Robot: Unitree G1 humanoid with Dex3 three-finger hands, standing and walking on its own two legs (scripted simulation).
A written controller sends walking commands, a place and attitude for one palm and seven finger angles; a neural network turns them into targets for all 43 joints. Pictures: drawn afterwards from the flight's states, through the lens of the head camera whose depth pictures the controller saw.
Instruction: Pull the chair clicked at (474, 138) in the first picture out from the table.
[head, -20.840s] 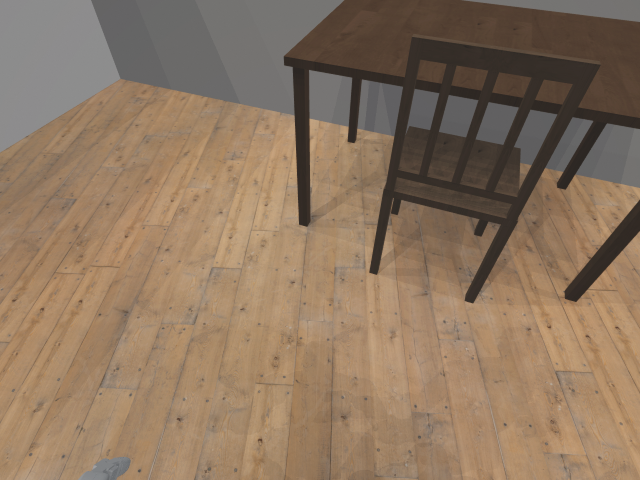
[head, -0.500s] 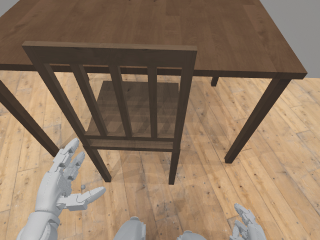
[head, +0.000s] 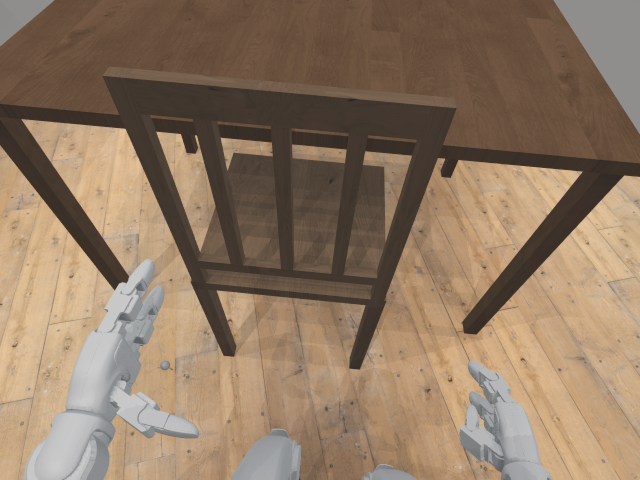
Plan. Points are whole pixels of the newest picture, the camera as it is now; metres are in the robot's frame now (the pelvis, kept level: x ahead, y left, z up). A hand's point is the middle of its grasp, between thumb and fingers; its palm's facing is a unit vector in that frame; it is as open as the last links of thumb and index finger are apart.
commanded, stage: raise the hand toward the chair's back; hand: left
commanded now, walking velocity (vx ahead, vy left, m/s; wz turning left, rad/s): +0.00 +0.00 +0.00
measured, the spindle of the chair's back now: (285, 209) +0.50 +0.10 +0.00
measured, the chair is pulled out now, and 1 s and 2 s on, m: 0.00 0.00 0.00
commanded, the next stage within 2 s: aim the fingers beside a spindle in 0.74 s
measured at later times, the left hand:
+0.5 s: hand (143, 358) +0.24 +0.22 +0.05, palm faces -0.01 -1.00 -0.05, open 16.9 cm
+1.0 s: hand (172, 348) +0.25 +0.19 +0.04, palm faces -0.03 -1.00 -0.03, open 16.9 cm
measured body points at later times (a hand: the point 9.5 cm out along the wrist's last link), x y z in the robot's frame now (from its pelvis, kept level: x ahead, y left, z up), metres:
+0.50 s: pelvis +0.00 +0.01 +0.01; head +0.04 +0.03 +0.46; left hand +0.23 +0.27 +0.06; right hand +0.16 -0.23 -0.06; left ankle +0.07 +0.07 -0.66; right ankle -0.01 -0.11 -0.66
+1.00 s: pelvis +0.01 -0.01 +0.01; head +0.06 +0.01 +0.45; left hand +0.25 +0.24 +0.05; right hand +0.18 -0.24 -0.07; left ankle +0.07 +0.07 -0.66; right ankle -0.01 -0.11 -0.66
